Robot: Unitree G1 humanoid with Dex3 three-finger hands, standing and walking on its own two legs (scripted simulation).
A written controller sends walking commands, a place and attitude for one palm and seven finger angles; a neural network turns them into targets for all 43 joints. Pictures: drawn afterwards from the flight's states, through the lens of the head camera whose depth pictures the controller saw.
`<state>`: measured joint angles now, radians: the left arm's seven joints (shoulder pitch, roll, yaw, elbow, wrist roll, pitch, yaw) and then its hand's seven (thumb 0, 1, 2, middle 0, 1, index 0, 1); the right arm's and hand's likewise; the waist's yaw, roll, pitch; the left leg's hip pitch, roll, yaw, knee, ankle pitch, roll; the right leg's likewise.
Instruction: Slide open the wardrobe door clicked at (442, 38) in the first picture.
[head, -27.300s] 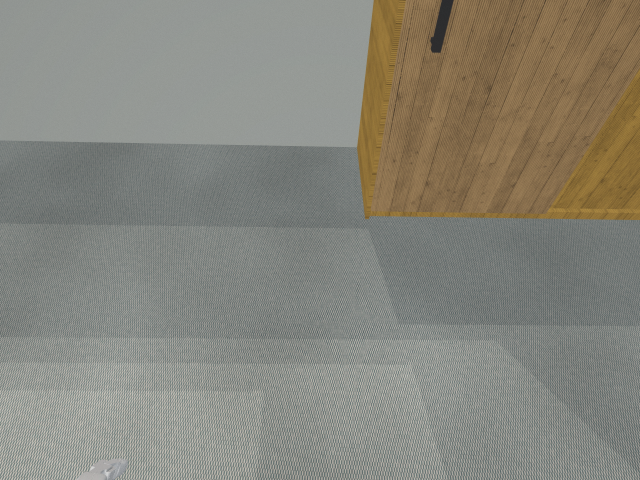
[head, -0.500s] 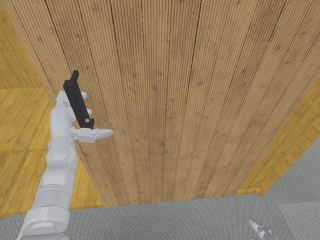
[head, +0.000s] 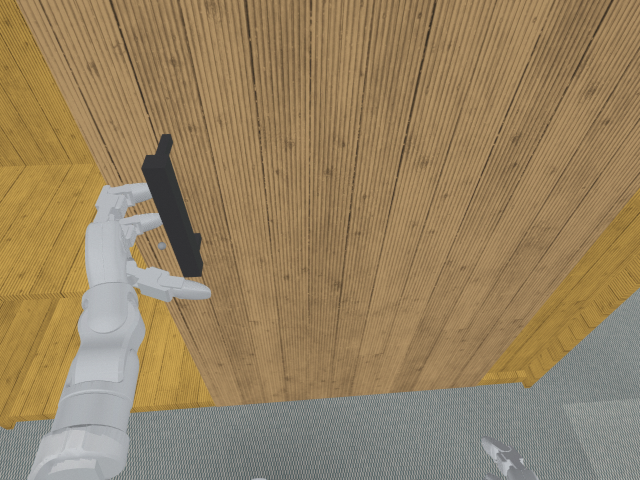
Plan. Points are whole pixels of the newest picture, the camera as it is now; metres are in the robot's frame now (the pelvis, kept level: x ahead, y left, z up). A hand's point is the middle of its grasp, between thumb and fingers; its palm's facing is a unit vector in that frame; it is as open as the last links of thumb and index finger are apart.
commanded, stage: slip the hand off the handle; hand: left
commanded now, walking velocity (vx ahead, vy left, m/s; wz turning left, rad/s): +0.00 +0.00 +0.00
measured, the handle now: (180, 210) +0.42 +0.22 +0.12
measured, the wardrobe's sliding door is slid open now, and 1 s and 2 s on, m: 0.59 0.59 0.59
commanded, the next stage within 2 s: draw the hand back to the body in 1.08 s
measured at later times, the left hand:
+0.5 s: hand (122, 251) +0.35 +0.27 +0.11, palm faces +0.36 -0.93 -0.13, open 14.7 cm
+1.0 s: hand (107, 322) +0.25 +0.25 +0.11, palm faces +0.36 -0.92 -0.13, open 14.7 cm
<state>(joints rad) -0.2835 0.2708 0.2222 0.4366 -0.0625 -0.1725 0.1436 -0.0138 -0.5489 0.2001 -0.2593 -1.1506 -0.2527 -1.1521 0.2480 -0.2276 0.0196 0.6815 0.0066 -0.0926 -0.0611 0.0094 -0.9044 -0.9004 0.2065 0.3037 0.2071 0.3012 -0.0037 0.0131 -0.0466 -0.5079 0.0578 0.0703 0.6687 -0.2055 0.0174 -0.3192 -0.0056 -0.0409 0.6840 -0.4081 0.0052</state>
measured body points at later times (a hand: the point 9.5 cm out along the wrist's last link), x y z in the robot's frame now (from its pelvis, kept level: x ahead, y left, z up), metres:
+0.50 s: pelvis +0.00 +0.00 +0.00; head +0.01 +0.01 +0.45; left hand +0.32 +0.32 +0.12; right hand +0.14 -0.25 -0.10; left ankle +0.09 +0.11 -0.72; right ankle -0.03 -0.12 -0.72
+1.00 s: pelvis +0.00 -0.01 +0.00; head -0.01 -0.01 +0.45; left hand +0.23 +0.30 +0.11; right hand +0.19 -0.23 -0.07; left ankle +0.09 +0.11 -0.72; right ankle -0.03 -0.12 -0.72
